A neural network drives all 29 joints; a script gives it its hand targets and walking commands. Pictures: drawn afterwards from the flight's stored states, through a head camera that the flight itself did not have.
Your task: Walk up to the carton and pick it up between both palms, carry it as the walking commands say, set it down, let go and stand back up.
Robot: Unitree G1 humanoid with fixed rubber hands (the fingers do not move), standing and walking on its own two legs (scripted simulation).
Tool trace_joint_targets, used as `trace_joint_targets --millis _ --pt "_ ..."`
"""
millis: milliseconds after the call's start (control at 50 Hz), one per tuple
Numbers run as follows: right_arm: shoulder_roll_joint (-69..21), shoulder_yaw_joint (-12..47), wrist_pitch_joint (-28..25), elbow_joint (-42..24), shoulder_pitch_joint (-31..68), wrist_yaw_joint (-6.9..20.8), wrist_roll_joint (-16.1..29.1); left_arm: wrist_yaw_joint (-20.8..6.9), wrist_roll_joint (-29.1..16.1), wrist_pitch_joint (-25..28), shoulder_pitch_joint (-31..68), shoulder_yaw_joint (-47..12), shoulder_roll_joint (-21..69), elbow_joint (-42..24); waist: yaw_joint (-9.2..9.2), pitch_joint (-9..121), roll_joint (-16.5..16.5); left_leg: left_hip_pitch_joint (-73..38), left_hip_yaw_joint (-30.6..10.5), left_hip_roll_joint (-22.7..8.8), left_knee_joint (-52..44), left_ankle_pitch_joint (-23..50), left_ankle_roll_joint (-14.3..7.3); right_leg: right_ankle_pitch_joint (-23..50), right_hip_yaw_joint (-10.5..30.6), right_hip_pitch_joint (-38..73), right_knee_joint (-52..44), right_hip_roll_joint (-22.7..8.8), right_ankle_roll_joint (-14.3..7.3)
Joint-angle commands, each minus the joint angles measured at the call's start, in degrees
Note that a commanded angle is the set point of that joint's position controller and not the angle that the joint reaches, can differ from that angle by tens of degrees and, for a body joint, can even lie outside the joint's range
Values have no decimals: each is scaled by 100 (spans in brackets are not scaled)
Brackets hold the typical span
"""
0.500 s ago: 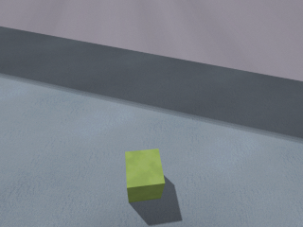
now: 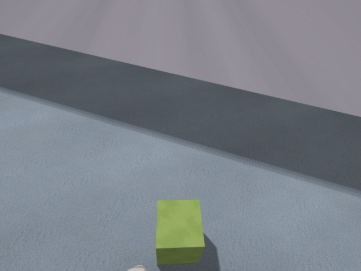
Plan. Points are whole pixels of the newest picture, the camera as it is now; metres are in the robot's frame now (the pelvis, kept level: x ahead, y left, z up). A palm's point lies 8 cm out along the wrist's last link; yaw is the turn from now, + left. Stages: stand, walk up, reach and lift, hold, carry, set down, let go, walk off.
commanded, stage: walk up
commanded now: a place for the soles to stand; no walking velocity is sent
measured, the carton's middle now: (178, 232) +0.45 +0.00 -0.60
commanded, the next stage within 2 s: reach and lift in 1.30 s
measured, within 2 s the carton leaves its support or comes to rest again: neither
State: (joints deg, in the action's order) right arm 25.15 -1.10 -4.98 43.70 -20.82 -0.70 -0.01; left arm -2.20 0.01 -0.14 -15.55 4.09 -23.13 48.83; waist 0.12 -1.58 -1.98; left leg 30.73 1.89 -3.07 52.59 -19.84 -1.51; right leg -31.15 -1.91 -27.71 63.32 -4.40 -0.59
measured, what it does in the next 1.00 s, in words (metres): steps on the spot: right foot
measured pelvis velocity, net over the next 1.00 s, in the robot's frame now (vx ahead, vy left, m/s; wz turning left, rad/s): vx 0.03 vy -0.02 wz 0.03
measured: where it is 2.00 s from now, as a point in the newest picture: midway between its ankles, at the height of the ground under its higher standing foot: outside the picture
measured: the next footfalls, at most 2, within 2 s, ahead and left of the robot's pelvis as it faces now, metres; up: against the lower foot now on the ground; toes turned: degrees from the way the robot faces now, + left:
right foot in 0.06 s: +0.07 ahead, -0.15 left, +0.00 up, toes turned -3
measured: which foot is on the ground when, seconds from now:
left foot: down 0.00-1.00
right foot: up 0.00-0.04, down 0.06-1.00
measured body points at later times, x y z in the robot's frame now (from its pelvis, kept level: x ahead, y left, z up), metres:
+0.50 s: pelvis +0.03 -0.02 +0.00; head +0.04 -0.01 +0.45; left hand +0.14 +0.30 -0.10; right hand +0.10 -0.34 -0.09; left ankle +0.08 +0.13 -0.68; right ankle +0.03 -0.14 -0.69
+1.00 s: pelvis +0.03 -0.02 +0.01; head +0.05 +0.00 +0.46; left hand +0.14 +0.31 -0.10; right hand +0.11 -0.34 -0.09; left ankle +0.08 +0.13 -0.69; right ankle +0.03 -0.14 -0.69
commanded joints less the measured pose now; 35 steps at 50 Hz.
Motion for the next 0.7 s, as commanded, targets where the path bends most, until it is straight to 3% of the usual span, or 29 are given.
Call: trace_joint_targets --millis 0,20,40,60,80,100,120,140,160,180,220,260,300,320,340,380,400,440,480,500,520,540,560,580,600,620,640,660,680 --pt "1779 -593 121 -141 657 -145 -260 107 74 134 -414 441 -1257 -88 154 -176 1205 822 -2279 -1022 -2699 -2505 -1070 -15 -118 612 -1189 205 -88" --pt "1658 -525 154 -67 783 -124 -243 143 98 184 -600 506 -1275 143 294 -139 1156 1370 -1789 -843 -2464 -2392 -843 203 -295 1393 -1698 326 -169" --pt "1338 -428 179 -71 555 -113 -213 184 163 237 -594 486 -1299 33 287 -24 640 1434 -1613 -620 -1862 -2363 -638 -155 201 1442 -2439 214 -313" --pt "1009 -324 204 -131 385 -119 -138 205 263 256 -644 535 -1636 -34 368 10 -855 1684 -913 -148 -501 -2128 -248 -2111 2078 1108 -3727 -800 -675" --pt "1057 -393 208 -79 649 -119 -113 226 262 288 28 534 -2014 -121 194 -496 -1319 1411 -158 303 403 -1055 12 -3049 3262 201 -4637 -1486 -896" --pt "1332 -480 200 -19 826 -121 -149 248 218 317 331 532 -2083 -305 221 -618 -777 1110 -514 63 493 -720 -56 -2369 3184 77 -4619 -1706 -1075" --pt "1229 -463 156 154 408 -84 -94 248 187 333 582 438 -1821 -342 6 -472 -570 740 -306 -35 140 -655 -98 -1272 2661 345 -4184 -1497 -1093" --pt "1246 -504 92 202 251 -78 -59 258 177 321 719 347 -1755 -324 -128 -120 -599 71 -141 58 -415 -520 -92 -103 1993 342 -3582 -1097 -943" --pt "1107 -489 61 169 198 -63 -159 233 136 306 595 317 -1587 -325 -123 50 -465 -294 82 212 -612 -260 -133 702 1434 302 -3176 -920 -791" --pt "1098 -461 34 261 19 -77 -149 228 148 307 604 290 -1429 -346 -159 310 -608 -758 -16 228 -869 139 -210 1144 945 181 -2790 -697 -645" --pt "1314 -502 -26 127 301 -108 -118 233 57 260 532 299 -1267 -373 -17 419 278 -854 -1267 -427 -1175 906 -561 1497 276 9 -1918 -129 -269" --pt "1410 -444 -2 92 451 -111 -72 255 7 251 304 225 -1218 -259 140 831 418 -683 -1515 -591 -1174 950 -776 1109 353 547 -2000 -87 -349" --pt "1203 -367 47 21 514 -131 -29 275 96 275 359 293 -1369 -272 157 583 -197 -100 -781 -232 -663 811 -489 920 861 704 -2692 -505 -574" --pt "1051 -347 46 65 514 -139 -36 264 128 300 489 302 -1437 -277 50 360 -486 46 -476 -37 -489 1053 -339 1002 1047 828 -2909 -679 -689" --pt "1108 -351 32 44 531 -134 -7 271 94 280 584 270 -1442 -272 -1 186 -336 33 -323 24 -372 1111 -289 1243 1206 707 -2995 -722 -733" --pt "1139 -398 13 190 267 -126 -43 262 55 261 703 290 -1443 -306 -15 620 -323 -383 -236 20 -559 1311 -275 1733 927 875 -2692 -792 -697" --pt "1143 -382 14 137 345 -109 -50 239 81 234 764 258 -1463 -291 -67 576 -219 -649 -421 -11 -682 1249 -348 1290 688 544 -2634 -587 -548" --pt "1282 -443 9 82 321 -110 -86 257 31 169 852 245 -1311 -323 -18 366 474 -587 -1065 -301 -1197 1197 -540 961 218 366 -2037 -216 -351" --pt "1379 -422 22 79 345 -122 -101 232 31 130 683 240 -1112 -197 124 522 550 -396 -1665 -588 -1542 233 -830 240 254 445 -2003 -50 -367" --pt "1373 -359 64 -16 597 -130 -74 209 80 137 617 222 -1215 -168 146 488 429 -122 -1580 -482 -1390 -249 -752 -200 381 544 -2432 -99 -389" --pt "1214 -372 88 -45 715 -117 -91 216 115 176 657 258 -1299 -210 202 434 11 152 -1121 -351 -1177 -220 -567 -559 675 701 -2786 -343 -526" --pt "1131 -351 128 54 676 -121 -84 223 155 194 672 309 -1480 -86 136 120 -374 436 -680 -83 -820 -348 -375 -956 1207 698 -3321 -621 -635" --pt "1091 -334 110 21 519 -131 -42 232 206 230 722 365 -1636 -217 110 10 -710 488 -300 87 -339 -61 -211 -708 1641 703 -3691 -908 -664" --pt "1150 -362 84 118 534 -120 -77 216 185 234 949 359 -1639 -190 -5 33 -504 196 -79 105 -558 62 -184 -163 1469 635 -3543 -1064 -784" --pt "1134 -394 31 123 314 -113 -68 195 157 215 998 298 -1555 -270 -31 271 -443 -284 -173 76 -784 414 -193 385 1138 650 -3177 -964 -730" --pt "1205 -423 18 241 198 -97 -124 200 136 194 1176 250 -1428 -302 -141 389 -104 -717 -287 39 -1006 759 -252 626 714 330 -2765 -652 -507" --pt "1194 -399 -8 86 246 -78 -91 206 133 171 1143 253 -1311 -350 -110 237 173 -716 -763 -162 -1184 896 -401 719 353 106 -2484 -285 -361" --pt "1292 -398 -22 151 170 -86 -116 202 94 164 1169 244 -1173 -394 -52 360 306 -697 -1289 -362 -1373 895 -592 672 126 201 -2170 -119 -276" --pt "1389 -395 -38 183 154 -107 -135 192 66 145 1030 263 -1081 -329 56 565 702 -682 -1698 -595 -1693 716 -756 559 62 421 -1759 25 -224"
